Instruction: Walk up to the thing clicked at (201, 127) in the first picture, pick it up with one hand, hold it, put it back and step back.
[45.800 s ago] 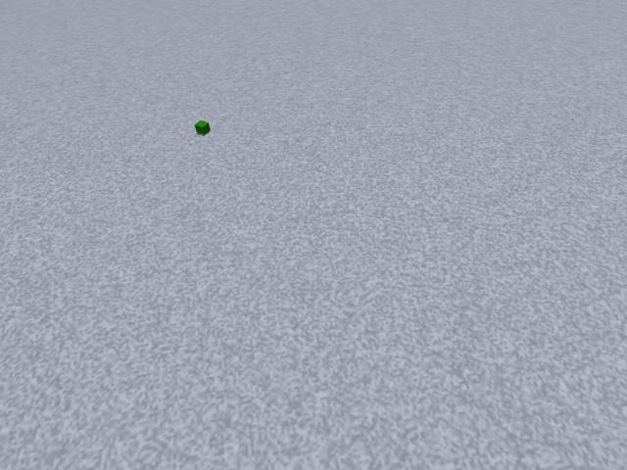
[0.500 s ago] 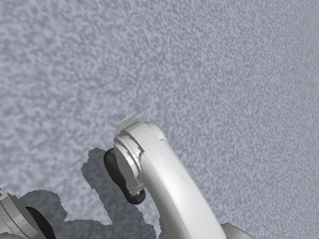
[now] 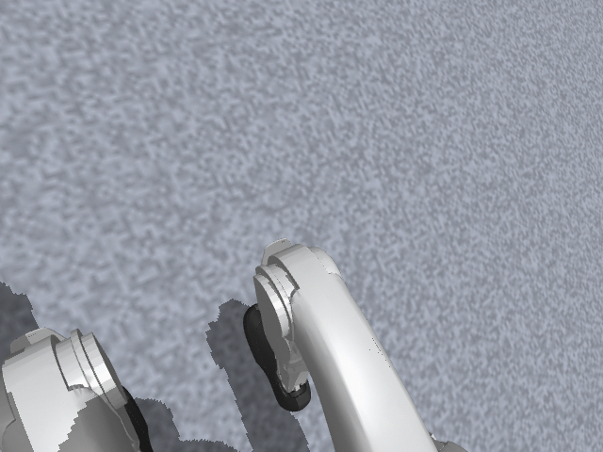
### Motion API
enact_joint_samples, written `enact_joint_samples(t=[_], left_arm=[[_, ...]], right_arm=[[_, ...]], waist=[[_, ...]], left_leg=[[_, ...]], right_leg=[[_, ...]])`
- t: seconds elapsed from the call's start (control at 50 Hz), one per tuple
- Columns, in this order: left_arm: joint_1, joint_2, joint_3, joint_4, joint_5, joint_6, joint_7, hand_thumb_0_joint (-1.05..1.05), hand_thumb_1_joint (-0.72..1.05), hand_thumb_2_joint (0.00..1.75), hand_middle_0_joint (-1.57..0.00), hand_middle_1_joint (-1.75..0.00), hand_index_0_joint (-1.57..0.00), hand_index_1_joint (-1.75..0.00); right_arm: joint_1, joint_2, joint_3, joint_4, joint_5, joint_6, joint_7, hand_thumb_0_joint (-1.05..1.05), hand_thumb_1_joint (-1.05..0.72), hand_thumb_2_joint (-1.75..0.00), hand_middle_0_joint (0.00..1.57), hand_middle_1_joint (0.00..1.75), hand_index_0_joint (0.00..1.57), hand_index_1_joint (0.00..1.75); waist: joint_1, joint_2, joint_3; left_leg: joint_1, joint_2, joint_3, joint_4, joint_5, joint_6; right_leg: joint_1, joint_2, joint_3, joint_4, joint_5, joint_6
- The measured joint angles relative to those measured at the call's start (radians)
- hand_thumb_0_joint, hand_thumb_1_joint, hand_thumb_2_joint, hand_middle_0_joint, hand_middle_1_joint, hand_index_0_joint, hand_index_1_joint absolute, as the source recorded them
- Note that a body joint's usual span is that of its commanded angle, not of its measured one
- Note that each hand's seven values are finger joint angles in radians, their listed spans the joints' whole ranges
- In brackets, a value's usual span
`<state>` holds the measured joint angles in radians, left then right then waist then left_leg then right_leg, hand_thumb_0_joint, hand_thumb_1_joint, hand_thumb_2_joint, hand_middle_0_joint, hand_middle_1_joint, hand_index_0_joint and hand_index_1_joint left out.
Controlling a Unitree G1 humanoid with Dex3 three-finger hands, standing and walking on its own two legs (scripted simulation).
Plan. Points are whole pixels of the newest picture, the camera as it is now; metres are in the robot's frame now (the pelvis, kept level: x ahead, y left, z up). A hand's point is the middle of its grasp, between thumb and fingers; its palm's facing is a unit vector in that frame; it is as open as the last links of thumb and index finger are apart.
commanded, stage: settle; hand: left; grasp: from above
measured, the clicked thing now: out of the picture +0.46 +0.35 -0.24
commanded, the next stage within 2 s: lift in 0.20 s
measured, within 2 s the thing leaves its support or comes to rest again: neither
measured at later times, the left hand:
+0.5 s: hand out of the picture +0.46 +0.33 -0.16, palm faces -0.14 -0.42 -0.89, open 6.6 cm
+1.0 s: hand out of the picture +0.40 +0.33 +0.00, palm faces -0.12 -0.40 -0.91, open 6.2 cm
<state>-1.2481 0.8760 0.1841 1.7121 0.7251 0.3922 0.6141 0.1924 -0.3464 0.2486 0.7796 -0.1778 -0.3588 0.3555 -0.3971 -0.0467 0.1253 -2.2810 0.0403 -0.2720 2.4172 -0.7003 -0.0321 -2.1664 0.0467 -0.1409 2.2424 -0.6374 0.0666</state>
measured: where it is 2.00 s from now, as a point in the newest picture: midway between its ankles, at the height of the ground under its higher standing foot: (217, 417)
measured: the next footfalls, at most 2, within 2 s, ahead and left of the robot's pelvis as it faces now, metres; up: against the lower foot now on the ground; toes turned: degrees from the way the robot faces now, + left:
none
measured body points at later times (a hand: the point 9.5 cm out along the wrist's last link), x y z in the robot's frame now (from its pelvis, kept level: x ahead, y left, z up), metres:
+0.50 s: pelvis +0.01 -0.01 +0.00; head +0.26 +0.06 +0.36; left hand +0.47 +0.35 -0.11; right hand +0.01 -0.27 -0.08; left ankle +0.07 +0.14 -0.31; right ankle +0.12 -0.13 -0.31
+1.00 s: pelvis +0.01 -0.01 +0.09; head +0.19 +0.02 +0.50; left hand +0.41 +0.35 +0.05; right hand +0.10 -0.27 -0.05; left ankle +0.07 +0.14 -0.31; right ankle +0.12 -0.13 -0.31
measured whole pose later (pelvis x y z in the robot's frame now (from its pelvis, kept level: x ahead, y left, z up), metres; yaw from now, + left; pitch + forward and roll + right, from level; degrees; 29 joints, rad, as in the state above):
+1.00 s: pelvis +0.01 -0.01 +0.09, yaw +9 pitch +35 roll -3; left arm -0.96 0.47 0.15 1.29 0.64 0.58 0.41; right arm 0.17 -0.30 -0.01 0.87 -0.05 -0.21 0.20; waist -0.17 0.10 -0.21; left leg -2.03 0.06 -0.09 2.07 -0.66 -0.04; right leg -2.00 0.01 -0.01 2.03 -0.65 0.03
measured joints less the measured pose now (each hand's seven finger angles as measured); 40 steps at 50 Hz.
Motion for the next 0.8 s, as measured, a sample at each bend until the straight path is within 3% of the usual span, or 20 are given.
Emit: enact_joint_samples(t=[0.18, 0.44, 0.8], left_arm=[[-0.005, -0.04, 0.033, 0.008, 0.034, -0.002, 0.001, -0.05, 0.28, 0.25, -0.8, -0.38, -1.04, -0.42], [-0.008, -0.096, 0.114, -0.061, 0.029, 0.034, -0.032, -0.06, 0.3, 0.22, -0.79, -0.38, -1.09, -0.43], [0.13, -0.289, 0.041, -0.201, -0.028, 0.091, -0.158, -0.08, 0.33, 0.14, -0.82, -0.34, -1.13, -0.37]], right_arm=[[0.011, 0.018, -0.035, 0.03, 0.002, -0.012, -0.024, 0.0, -0.9, -0.9, 0.2, 0.29, 0.19, 0.3], [0.037, -0.002, -0.109, 0.065, 0.008, 0.015, -0.03, 0.0, -0.91, -0.9, 0.2, 0.29, 0.19, 0.3], [0.025, 0.047, -0.226, 0.138, 0.072, 0.086, -0.086, 0.0, -0.92, -0.9, 0.19, 0.29, 0.19, 0.3]], waist=[[0.011, 0.011, -0.025], [0.046, 0.047, -0.076], [0.17, 0.117, -0.252]], left_leg=[[-0.004, 0.003, 0.034, -0.012, 0.01, 0.0], [-0.013, 0.007, 0.067, -0.035, 0.007, -0.011], [0.088, 0.009, 0.149, -0.162, 0.016, -0.006]], right_leg=[[-0.021, -0.004, 0.028, 0.012, 0.003, -0.005], [-0.06, -0.009, 0.057, 0.026, -0.006, -0.015], [0.01, -0.028, 0.117, -0.046, -0.022, -0.026]])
